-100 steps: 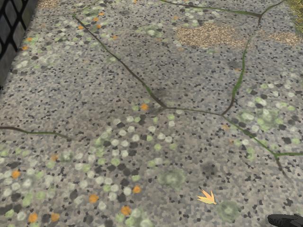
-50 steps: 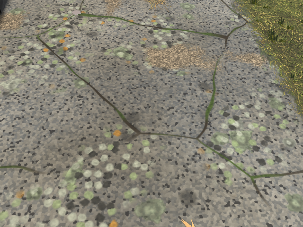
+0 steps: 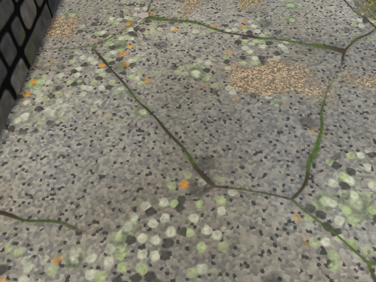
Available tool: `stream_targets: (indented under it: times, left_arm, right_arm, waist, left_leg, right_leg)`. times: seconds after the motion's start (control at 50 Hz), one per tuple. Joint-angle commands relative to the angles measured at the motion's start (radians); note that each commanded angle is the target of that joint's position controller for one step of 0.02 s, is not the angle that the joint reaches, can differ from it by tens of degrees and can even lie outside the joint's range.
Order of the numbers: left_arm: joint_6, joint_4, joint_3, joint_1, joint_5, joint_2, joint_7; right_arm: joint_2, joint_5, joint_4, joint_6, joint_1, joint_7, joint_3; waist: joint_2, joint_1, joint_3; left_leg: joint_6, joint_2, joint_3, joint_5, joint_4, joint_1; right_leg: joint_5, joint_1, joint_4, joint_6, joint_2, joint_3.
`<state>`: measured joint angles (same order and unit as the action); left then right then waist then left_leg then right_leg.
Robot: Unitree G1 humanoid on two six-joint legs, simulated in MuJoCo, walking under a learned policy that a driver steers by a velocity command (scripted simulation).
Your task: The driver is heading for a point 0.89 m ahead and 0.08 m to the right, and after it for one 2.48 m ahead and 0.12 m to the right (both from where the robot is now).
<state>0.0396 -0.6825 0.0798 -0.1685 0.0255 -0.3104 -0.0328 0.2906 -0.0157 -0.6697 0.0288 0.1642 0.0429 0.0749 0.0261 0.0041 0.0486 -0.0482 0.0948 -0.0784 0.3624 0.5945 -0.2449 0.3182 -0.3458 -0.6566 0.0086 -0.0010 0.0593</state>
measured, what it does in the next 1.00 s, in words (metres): walks ahead: right foot, then left foot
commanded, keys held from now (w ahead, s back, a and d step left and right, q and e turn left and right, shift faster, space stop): e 0.18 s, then w+e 0.30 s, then w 0.14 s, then w+q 0.38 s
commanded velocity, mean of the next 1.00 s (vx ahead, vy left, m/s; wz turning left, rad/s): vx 0.30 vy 0.00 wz -0.27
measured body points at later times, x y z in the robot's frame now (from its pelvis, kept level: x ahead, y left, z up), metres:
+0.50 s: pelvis +0.07 +0.00 +0.01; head +0.08 -0.01 +0.46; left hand +0.26 +0.24 -0.09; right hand +0.16 -0.32 -0.06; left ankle +0.12 +0.11 -0.73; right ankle +0.01 -0.10 -0.73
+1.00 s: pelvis +0.25 -0.12 +0.01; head +0.28 -0.14 +0.45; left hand +0.51 +0.07 -0.07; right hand +0.19 -0.40 -0.12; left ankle +0.17 +0.06 -0.64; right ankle +0.27 -0.24 -0.73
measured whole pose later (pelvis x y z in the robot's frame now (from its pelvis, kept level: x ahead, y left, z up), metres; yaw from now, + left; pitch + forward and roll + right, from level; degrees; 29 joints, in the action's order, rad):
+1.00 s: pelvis +0.25 -0.12 +0.01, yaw -14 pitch +2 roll +0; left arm -0.09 -0.64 0.04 -0.12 0.00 -0.26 -0.02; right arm 0.30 -0.04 -0.78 -0.05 0.42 0.01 0.06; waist 0.03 0.05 0.03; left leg 0.00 0.03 0.08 0.42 1.10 -0.35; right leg 0.21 -0.36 -0.53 -0.02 0.00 0.03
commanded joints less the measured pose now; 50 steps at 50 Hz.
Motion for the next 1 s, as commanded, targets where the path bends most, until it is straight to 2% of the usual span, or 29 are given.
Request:
stream_targets:
  times: [0.02,0.04,0.06,0.08,0.1,0.12,0.18,0.22,0.26,0.28,0.4,0.46,0.48,0.5,0.52,0.54,0.56,0.62,0.68,0.74,0.78,0.82,0.86,0.88,0.9,0.92,0.94,0.96,1.0]
  left_arm:
    - [-0.009,0.073,0.061,-0.088,-0.009,-0.195,0.02]
    - [-0.023,0.094,0.07,-0.116,-0.042,-0.283,0.015]
    - [-0.044,0.094,0.054,-0.139,-0.055,-0.233,0.009]
    - [-0.057,0.091,0.045,-0.092,-0.048,-0.208,0.013]
    - [-0.058,0.092,0.041,-0.042,-0.027,-0.187,0.023]
    - [-0.051,0.098,0.033,0.0,-0.012,-0.168,0.033]
    - [-0.033,0.104,0.025,0.014,-0.015,-0.16,0.053]
    - [-0.029,0.098,0.025,-0.018,-0.005,-0.153,0.062]
    - [-0.03,0.098,0.026,-0.035,-0.001,-0.157,0.066]
    - [-0.033,0.099,0.027,-0.036,-0.005,-0.163,0.065]
    - [-0.044,0.094,0.032,-0.06,-0.004,-0.178,0.05]
    - [-0.04,0.103,0.021,-0.028,0.0,-0.149,0.047]
    - [-0.044,0.109,0.01,-0.022,-0.003,-0.112,0.047]
    - [-0.051,0.117,-0.017,-0.024,-0.012,-0.029,0.045]
    - [-0.064,0.168,-0.018,-0.011,0.006,-0.025,0.048]
    - [-0.074,0.153,-0.001,-0.027,0.01,-0.098,0.05]
    - [-0.078,0.13,0.008,-0.03,0.005,-0.126,0.046]
    - [-0.095,0.114,0.005,-0.007,-0.007,-0.092,0.027]
    - [-0.113,0.131,-0.017,0.063,-0.023,-0.041,0.016]
    - [-0.131,0.149,-0.038,0.156,-0.019,0.005,0.004]
    - [-0.139,0.15,-0.032,0.182,-0.01,-0.016,-0.007]
    - [-0.144,0.149,-0.017,0.167,0.0,-0.052,-0.011]
    - [-0.147,0.123,0.005,0.072,0.002,-0.091,-0.005]
    - [-0.145,0.096,0.025,-0.034,-0.003,-0.124,0.007]
    - [-0.142,0.079,0.043,-0.207,-0.023,-0.184,0.021]
    - [-0.13,0.056,0.057,-0.278,-0.047,-0.268,0.021]
    - [-0.13,0.051,0.037,-0.269,-0.04,-0.183,0.016]
    - [-0.128,0.045,0.019,-0.21,-0.028,-0.125,0.019]
    - [-0.128,0.038,0.002,-0.109,-0.034,-0.065,0.018]
  right_arm:
    - [0.099,0.021,0.051,-0.02,0.046,-0.004,0.034]
    - [0.054,0.049,0.119,-0.028,-0.049,0.003,0.012]
    - [0.105,0.031,0.112,-0.032,-0.087,0.004,0.025]
    - [0.116,0.016,0.107,-0.03,-0.085,0.004,0.028]
    - [0.126,0.021,0.085,-0.028,-0.072,0.011,0.035]
    - [0.137,0.028,0.08,-0.025,-0.072,0.019,0.04]
    - [0.102,0.023,0.061,-0.025,-0.03,0.009,0.034]
    - [0.089,0.018,0.062,-0.031,-0.038,0.001,0.027]
    - [0.086,0.013,0.077,-0.044,-0.088,-0.011,0.023]
    - [0.089,0.01,0.084,-0.053,-0.108,-0.017,0.024]
    - [0.096,-0.006,0.087,-0.118,-0.122,-0.047,0.027]
    - [0.094,-0.014,0.058,-0.141,-0.029,-0.051,0.037]
    - [0.116,-0.009,0.044,-0.144,0.034,-0.045,0.047]
    - [0.157,0.012,0.026,-0.146,0.156,-0.037,0.055]
    - [0.238,0.048,0.001,-0.143,0.23,-0.046,0.07]
    - [0.201,0.033,0.001,-0.146,0.192,-0.052,0.065]
    - [0.139,0.014,0.007,-0.145,0.164,-0.048,0.046]
    - [0.107,0.018,0.001,-0.138,0.152,-0.039,0.026]
    - [0.118,0.008,-0.018,-0.133,0.169,-0.039,0.021]
    - [0.151,-0.004,-0.034,-0.117,0.191,-0.037,0.026]
    - [0.18,-0.01,-0.048,-0.109,0.229,-0.038,0.032]
    - [0.188,-0.019,-0.056,-0.103,0.24,-0.037,0.033]
    - [0.185,-0.02,-0.056,-0.097,0.222,-0.034,0.03]
    - [0.159,-0.014,-0.056,-0.097,0.228,-0.035,0.021]
    - [0.093,0.008,-0.026,-0.1,0.216,-0.037,-0.003]
    - [-0.018,-0.007,0.005,-0.111,0.331,-0.028,-0.034]
    - [0.083,-0.036,-0.014,-0.114,0.325,-0.025,-0.01]
    - [0.132,-0.045,-0.002,-0.11,0.245,-0.028,0.007]
    - [0.114,-0.018,0.004,-0.102,0.172,-0.031,0.007]
  waist:
    - [-0.157,-0.012,-0.16]
    - [-0.35,-0.043,-0.181]
    - [-0.195,-0.089,-0.233]
    - [-0.162,-0.058,-0.182]
    - [-0.106,-0.036,-0.146]
    - [-0.1,-0.021,-0.128]
    - [-0.122,0.005,-0.159]
    - [-0.124,-0.01,-0.168]
    - [-0.161,-0.035,-0.121]
    - [-0.183,-0.041,-0.095]
    - [-0.18,-0.053,-0.062]
    - [-0.157,0.018,-0.058]
    - [-0.129,0.049,-0.081]
    - [-0.011,0.086,-0.152]
    - [0.195,0.071,-0.115]
    - [0.166,0.05,-0.027]
    - [0.135,0.045,0.022]
    - [0.094,0.036,0.032]
    - [0.091,0.045,0.027]
    - [0.093,0.072,0.026]
    - [0.105,0.078,0.015]
    - [0.12,0.051,0.004]
    - [0.113,-0.024,-0.04]
    - [0.09,-0.078,-0.108]
    - [0.004,-0.158,-0.257]
    - [-0.315,-0.107,-0.405]
    - [-0.282,-0.119,-0.354]
    - [-0.222,-0.109,-0.213]
    - [-0.147,-0.063,-0.096]
  left_leg:
    - [0.029,0.049,-0.027,-0.16,0.294,-0.168]
    - [-0.031,-0.117,0.042,0.366,0.518,-0.418]
    - [-0.032,-0.092,0.166,0.377,0.659,-0.432]
    - [-0.022,-0.077,0.175,0.292,0.677,-0.457]
    - [-0.019,-0.058,0.172,0.202,0.64,-0.465]
    - [-0.022,-0.048,0.179,0.131,0.596,-0.457]
    - [-0.042,-0.088,0.156,0.023,0.555,-0.36]
    - [-0.046,-0.092,0.15,-0.03,0.42,-0.363]
    - [-0.042,-0.095,0.155,-0.06,0.288,-0.365]
    - [-0.038,-0.099,0.159,-0.06,0.231,-0.357]
    - [0.003,-0.132,0.154,-0.031,-0.007,-0.194]
    - [0.038,-0.133,0.133,-0.155,-0.192,0.036]
    - [0.059,-0.078,0.166,-0.167,-0.213,0.178]
    - [0.117,0.094,0.335,-0.046,-0.25,0.343]
    - [0.245,0.261,0.706,0.253,-0.373,0.372]
    - [0.294,0.305,0.776,0.377,-0.397,0.313]
    - [0.278,0.256,0.686,0.347,-0.397,0.289]
    - [0.232,0.164,0.476,0.083,-0.414,0.25]
    - [0.251,0.113,0.36,-0.129,-0.446,0.178]
    - [0.239,0.07,0.273,-0.266,-0.433,0.088]
    - [0.236,0.088,0.281,-0.288,-0.415,0.077]
    - [0.219,0.125,0.327,-0.286,-0.393,0.092]
    - [0.18,0.114,0.311,-0.403,-0.295,0.086]
    - [0.15,0.063,0.268,-0.49,-0.148,0.048]
    - [0.108,0.002,0.225,-0.317,0.138,-0.108]
    - [0.052,-0.124,0.149,0.181,0.485,-0.406]
    - [0.048,-0.09,0.229,0.196,0.64,-0.499]
    - [0.055,-0.046,0.214,0.111,0.682,-0.558]
    - [0.056,0.01,0.191,-0.02,0.628,-0.509]
  right_leg:
    - [-0.553,0.322,0.249,-0.115,-0.136,-0.27]
    - [-0.812,0.356,0.288,-0.358,-0.388,-0.653]
    - [-0.784,0.368,0.289,-0.411,-0.399,-0.622]
    - [-0.698,0.333,0.279,-0.364,-0.345,-0.532]
    - [-0.612,0.308,0.276,-0.3,-0.281,-0.458]
    - [-0.596,0.281,0.276,-0.264,-0.25,-0.425]
    - [-0.629,0.233,0.284,-0.248,-0.188,-0.364]
    - [-0.299,0.249,0.329,-0.247,-0.159,-0.385]
    - [0.068,0.224,0.393,-0.25,-0.154,-0.455]
    - [0.135,0.206,0.41,-0.252,-0.157,-0.484]
    - [0.199,0.135,0.386,-0.252,-0.141,-0.573]
    - [0.228,0.027,0.322,-0.207,-0.083,-0.58]
    - [0.241,-0.062,0.241,-0.167,-0.046,-0.545]
    - [0.302,-0.179,-0.007,-0.106,0.027,-0.422]
    - [0.325,-0.406,-0.24,-0.071,0.126,-0.27]
    - [0.268,-0.496,-0.375,-0.053,0.039,-0.26]
    - [0.184,-0.522,-0.425,-0.043,0.017,-0.25]
    - [0.006,-0.507,-0.434,-0.025,-0.022,-0.218]
    - [-0.101,-0.433,-0.296,0.008,-0.054,-0.107]
    - [-0.177,-0.258,-0.053,0.031,-0.026,-0.062]
    - [-0.202,-0.161,0.036,0.036,0.003,-0.051]
    - [-0.227,-0.082,0.103,0.017,0.005,-0.076]
    - [-0.231,0.087,0.176,-0.022,0.017,-0.07]
    - [-0.226,0.256,0.195,-0.049,0.005,-0.073]
    - [-0.166,0.523,0.177,-0.111,-0.164,-0.23]
    - [0.064,0.755,0.282,-0.243,-0.42,-0.672]
    - [0.213,0.677,0.37,-0.261,-0.41,-0.788]
    - [0.191,0.572,0.373,-0.232,-0.385,-0.627]
    - [-0.024,0.378,0.412,-0.203,-0.297,-0.412]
